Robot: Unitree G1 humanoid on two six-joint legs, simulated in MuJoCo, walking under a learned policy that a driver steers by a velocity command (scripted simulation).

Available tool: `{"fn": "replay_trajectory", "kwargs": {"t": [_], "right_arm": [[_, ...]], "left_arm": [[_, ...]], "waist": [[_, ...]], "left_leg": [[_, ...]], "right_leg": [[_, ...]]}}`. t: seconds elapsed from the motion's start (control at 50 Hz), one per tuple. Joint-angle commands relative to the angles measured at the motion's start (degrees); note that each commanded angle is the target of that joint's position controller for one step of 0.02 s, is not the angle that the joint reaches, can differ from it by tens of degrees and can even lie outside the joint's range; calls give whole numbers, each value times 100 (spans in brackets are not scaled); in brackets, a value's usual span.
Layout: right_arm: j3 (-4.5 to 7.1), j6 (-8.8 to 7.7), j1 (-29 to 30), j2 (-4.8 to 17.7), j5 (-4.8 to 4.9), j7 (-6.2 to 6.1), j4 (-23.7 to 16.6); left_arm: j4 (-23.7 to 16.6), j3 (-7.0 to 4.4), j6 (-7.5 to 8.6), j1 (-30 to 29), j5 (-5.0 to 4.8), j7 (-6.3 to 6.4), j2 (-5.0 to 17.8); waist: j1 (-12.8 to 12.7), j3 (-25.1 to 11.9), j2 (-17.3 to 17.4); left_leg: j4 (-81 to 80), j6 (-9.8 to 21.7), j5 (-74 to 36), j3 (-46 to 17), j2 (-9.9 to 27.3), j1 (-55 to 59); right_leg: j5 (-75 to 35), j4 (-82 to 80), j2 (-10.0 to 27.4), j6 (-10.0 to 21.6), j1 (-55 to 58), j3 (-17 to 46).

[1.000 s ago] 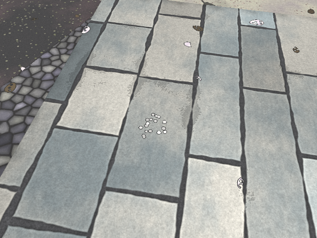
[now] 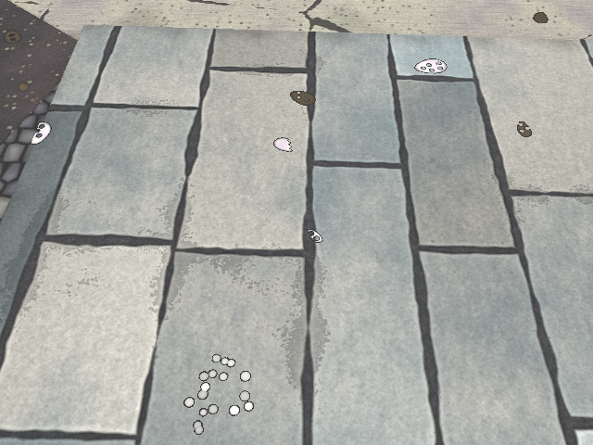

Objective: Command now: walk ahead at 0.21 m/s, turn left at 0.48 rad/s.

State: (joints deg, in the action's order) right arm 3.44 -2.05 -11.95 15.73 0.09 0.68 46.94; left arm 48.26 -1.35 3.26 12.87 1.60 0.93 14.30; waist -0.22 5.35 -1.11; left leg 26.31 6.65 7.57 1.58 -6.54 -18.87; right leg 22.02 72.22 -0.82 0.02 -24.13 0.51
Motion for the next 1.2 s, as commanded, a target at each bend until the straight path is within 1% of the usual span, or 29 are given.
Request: {"fn": "replay_trajectory", "kwargs": {"t": [0.02,0.08,0.18,0.26,0.36,0.4,0.42,0.44,0.46,0.48,0.5,0.54,0.56,0.6,0.64,0.68,0.78,0.82,0.84,0.86,0.88,0.9,0.92,0.94,0.96,0.98,1.0,1.08,1.2], "right_arm": [[150,-27,-436,680,-2,-38,-176],[220,-6,-488,901,-41,-34,-212],[263,174,-726,936,-31,-109,-278],[280,273,-842,910,-99,-160,-326],[164,306,-707,703,-183,-178,-316],[30,310,-489,511,-133,-221,-272],[-46,296,-434,419,-83,-251,-242],[-115,255,-728,260,-127,-253,-237],[-90,274,-1250,297,-114,-263,-138],[-55,362,-1070,519,-121,-316,17],[-19,392,-725,658,-115,-340,-25],[20,409,-299,717,-59,-300,-83],[31,427,-202,728,-37,-274,-120],[20,446,-63,638,-48,-273,-157],[4,447,15,545,-58,-291,-201],[-17,434,122,497,-43,-301,-251],[-60,372,79,512,-8,-313,-341],[-61,326,-267,533,-4,-334,-269],[-54,298,-537,540,-27,-362,-191],[14,269,-571,844,-93,-414,-190],[123,283,-335,1460,-182,-437,-364],[160,317,88,1587,-241,-388,-476],[53,304,253,1184,-243,-355,-542],[-37,283,516,844,-186,-336,-585],[-72,265,667,735,-161,-336,-657],[-76,247,635,727,-151,-362,-687],[-77,238,472,728,-147,-364,-665],[-5,222,-367,842,-135,-348,-411],[39,205,-264,927,-167,-205,-285]], "left_arm": [[-326,-115,-205,536,74,-16,513],[-433,-99,-313,421,43,6,473],[-713,-132,-437,-322,5,51,599],[-810,-121,-447,-611,-48,87,630],[-724,-63,-376,-420,-135,119,579],[-568,-6,-356,-139,-145,116,418],[-472,34,-316,32,-106,120,327],[-480,4,-265,-64,-29,167,638],[-630,-14,-265,-445,-58,142,1016],[-532,-1,-296,-304,-95,83,878],[-516,-17,-294,-297,-92,17,917],[-469,-96,-328,-195,-94,-3,1102],[-418,-155,-343,-27,-112,10,1205],[-310,-257,-388,246,-140,18,1285],[-305,-329,-435,175,-152,30,1242],[-324,-378,-480,83,-124,16,1168],[-354,-507,-580,-58,-72,-69,1217],[-414,-539,-637,-320,-74,-112,1238],[-460,-542,-665,-481,-113,-112,1223],[-516,-495,-654,-425,-149,-100,1041],[-614,-397,-615,-124,-197,-93,604],[-517,-487,-610,-140,-35,-24,1006],[-457,-546,-621,-113,-7,-32,1189],[-322,-561,-648,60,-2,-70,1138],[-231,-558,-688,235,-5,-115,1080],[-177,-550,-717,319,-9,-166,1051],[-183,-530,-729,271,-22,-204,1030],[-381,-428,-750,-260,-60,-262,842],[-404,-270,-761,-361,-147,-192,625]], "waist": [[-173,-818,147],[-181,-1001,301],[109,-982,531],[259,-833,640],[259,-862,694],[67,-824,628],[-61,-783,503],[201,-852,-150],[585,-793,-784],[328,-924,-806],[246,-726,-816],[113,-691,-967],[35,-671,-1005],[-45,-706,-718],[10,-762,-557],[0,-811,-626],[-29,-975,-807],[155,-968,-826],[327,-918,-748],[287,-788,-233],[73,-820,1252],[61,-482,1126],[-109,-302,745],[-280,-163,584],[-361,-184,702],[-326,-250,885],[-231,-309,885],[224,-472,882],[227,-631,1134]], "left_leg": [[-760,1010,-4461,-1519,1594,851],[-712,859,-4450,-1395,1384,697],[-672,478,-2972,-1883,1275,973],[-577,512,-2397,-2304,1389,1340],[-215,531,-3366,-2244,1502,1366],[-121,309,-2938,-2129,1393,1102],[-98,38,-2141,-2062,1265,772],[199,-247,-871,-1733,937,511],[272,-428,1280,-1171,346,305],[269,-461,1622,-850,339,754],[306,-475,1488,-755,293,762],[630,-564,1514,-573,158,467],[1010,-631,1827,-523,113,181],[1917,-778,2288,-514,116,-355],[2358,-879,2213,-550,231,-562],[2288,-930,2119,-499,271,-583],[1335,-803,1829,-462,211,54],[437,-677,1423,-409,137,723],[-375,-603,912,-351,140,1248],[-1133,-460,1102,-913,685,1621],[-1781,-14,1846,-2710,2324,1822],[-1791,501,1563,-3040,2873,708],[-1651,614,971,-2712,2705,285],[-1520,488,522,-2086,2313,176],[-1404,341,131,-1574,1980,368],[-1272,322,-417,-1262,1848,622],[-1142,345,-944,-1064,1802,890],[-815,559,-1893,-999,2025,1914],[-524,609,-2456,-784,2074,1571]], "right_leg": [[-80,-380,256,-208,-429,181],[-422,-939,235,-325,-450,87],[-850,-1614,282,-391,-843,214],[-654,-2123,239,-341,-985,327],[-180,-3095,97,-60,10,156],[-677,-4410,98,79,980,95],[-1646,-5476,225,155,1731,285],[-2622,-5673,979,315,2211,1287],[-4679,-5304,1839,882,2166,2089],[-4724,-5215,1939,1358,1685,2251],[-4423,-5235,1633,1272,1534,2206],[-3757,-5226,1251,1061,1685,2122],[-3703,-5258,1250,1109,1807,2243],[-3680,-5299,1289,1277,2040,2418],[-3510,-5301,1149,1284,2002,2342],[-3216,-5318,974,1248,1905,2292],[-2438,-5393,825,1117,1474,2648],[-2053,-5324,669,901,1062,2726],[-1559,-5209,493,673,683,2669],[-556,-4818,112,339,112,2402],[563,-3463,-739,28,-629,1298],[948,-2298,-760,-29,-650,739],[759,-1575,-490,4,-358,784],[439,-1141,-436,14,-296,725],[190,-839,-420,-26,-356,631],[105,-611,-402,-90,-477,507],[97,-606,-367,-164,-581,418],[271,-1321,-290,-330,-822,343],[567,-2950,-259,-106,418,-38]]}}
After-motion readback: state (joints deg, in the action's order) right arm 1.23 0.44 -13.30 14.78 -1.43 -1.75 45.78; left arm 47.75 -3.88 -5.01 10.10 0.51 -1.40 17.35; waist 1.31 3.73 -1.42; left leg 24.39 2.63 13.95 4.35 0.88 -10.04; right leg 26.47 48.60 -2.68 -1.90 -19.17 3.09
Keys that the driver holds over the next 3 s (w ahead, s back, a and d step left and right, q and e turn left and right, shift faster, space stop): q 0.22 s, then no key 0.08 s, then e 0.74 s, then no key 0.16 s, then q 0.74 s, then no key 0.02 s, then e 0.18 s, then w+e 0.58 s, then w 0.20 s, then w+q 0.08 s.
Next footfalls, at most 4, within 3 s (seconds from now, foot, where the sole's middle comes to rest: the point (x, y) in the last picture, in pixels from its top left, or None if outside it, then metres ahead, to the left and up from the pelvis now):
0.44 right None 0.19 -0.13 -0.77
0.86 left None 0.13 0.08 -0.77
1.30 right None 0.07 -0.13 -0.77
1.72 left None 0.07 0.09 -0.77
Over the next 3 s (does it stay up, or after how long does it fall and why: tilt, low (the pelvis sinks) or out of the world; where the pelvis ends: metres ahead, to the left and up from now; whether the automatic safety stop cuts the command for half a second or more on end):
stays up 0.38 0.02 0.01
